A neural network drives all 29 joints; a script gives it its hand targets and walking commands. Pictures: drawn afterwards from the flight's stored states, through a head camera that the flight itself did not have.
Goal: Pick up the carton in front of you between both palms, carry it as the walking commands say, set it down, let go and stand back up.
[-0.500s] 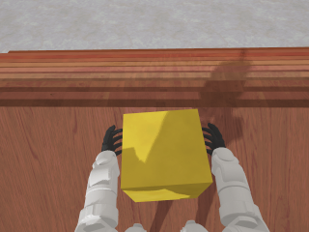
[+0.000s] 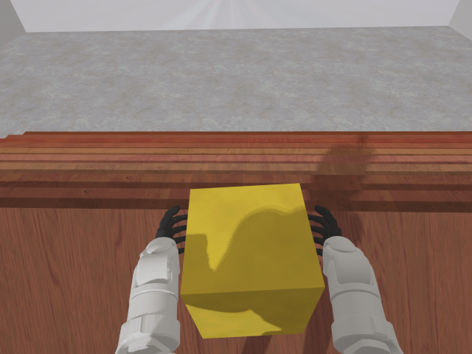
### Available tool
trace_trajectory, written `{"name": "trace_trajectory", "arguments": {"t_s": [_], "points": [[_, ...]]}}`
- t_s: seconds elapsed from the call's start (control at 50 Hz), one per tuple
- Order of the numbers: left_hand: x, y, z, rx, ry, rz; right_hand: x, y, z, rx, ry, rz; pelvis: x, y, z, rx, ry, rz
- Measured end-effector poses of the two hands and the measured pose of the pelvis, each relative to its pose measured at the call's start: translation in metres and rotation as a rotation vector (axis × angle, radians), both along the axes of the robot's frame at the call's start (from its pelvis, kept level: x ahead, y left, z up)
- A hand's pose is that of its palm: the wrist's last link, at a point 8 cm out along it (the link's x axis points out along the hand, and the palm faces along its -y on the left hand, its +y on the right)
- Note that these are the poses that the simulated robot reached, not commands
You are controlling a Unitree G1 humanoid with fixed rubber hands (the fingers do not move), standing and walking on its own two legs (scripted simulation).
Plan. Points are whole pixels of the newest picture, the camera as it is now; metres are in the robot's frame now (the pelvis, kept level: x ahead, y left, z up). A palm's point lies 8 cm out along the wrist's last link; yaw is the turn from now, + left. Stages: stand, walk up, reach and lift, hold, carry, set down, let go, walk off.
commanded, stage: reach and lift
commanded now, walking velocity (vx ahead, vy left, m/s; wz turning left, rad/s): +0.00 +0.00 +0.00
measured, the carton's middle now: (248, 264) +0.30 +0.00 -0.05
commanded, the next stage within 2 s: hold in 0.78 s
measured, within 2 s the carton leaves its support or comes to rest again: neither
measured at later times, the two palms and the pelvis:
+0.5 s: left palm (167, 237) +0.31 +0.15 +0.04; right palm (332, 236) +0.31 -0.15 +0.04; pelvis +0.01 +0.00 +0.01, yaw +0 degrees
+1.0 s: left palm (161, 235) +0.30 +0.15 +0.06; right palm (334, 234) +0.30 -0.15 +0.06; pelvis +0.02 +0.00 +0.01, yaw +0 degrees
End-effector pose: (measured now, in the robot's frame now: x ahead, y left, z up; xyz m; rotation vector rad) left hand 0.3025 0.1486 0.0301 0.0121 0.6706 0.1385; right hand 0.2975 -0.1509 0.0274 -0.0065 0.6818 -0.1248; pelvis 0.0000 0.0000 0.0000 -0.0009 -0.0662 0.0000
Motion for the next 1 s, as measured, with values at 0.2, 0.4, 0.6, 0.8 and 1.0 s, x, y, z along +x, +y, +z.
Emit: {"name": "trace_trajectory", "arguments": {"t_s": [0.2,0.4,0.6,0.8,1.0], "points": [[0.003,-0.002,0.005,-0.003,-0.014,0.007,0.004,-0.002,0.005,0.006,-0.014,0.0,-0.002,-0.002,0.001,0.001,-0.01,0.003],[0.008,-0.002,0.01,0.014,-0.014,-0.004,0.01,-0.002,0.01,-0.014,-0.014,0.018,0.009,-0.005,0.005,0.0,-0.013,0.004],[0.01,-0.002,0.013,0.025,-0.009,-0.017,0.011,-0.001,0.013,-0.027,-0.009,0.025,0.018,-0.004,0.007,-0.001,-0.02,0.004],[0.008,-0.001,0.018,0.026,-0.013,-0.022,0.008,0.0,0.018,-0.027,-0.013,0.021,0.019,-0.002,0.007,-0.001,-0.034,0.001],[0.0,0.001,0.033,0.022,-0.032,-0.014,0.001,0.002,0.033,-0.024,-0.032,0.024,0.015,-0.001,0.008,0.0,-0.062,-0.001]]}}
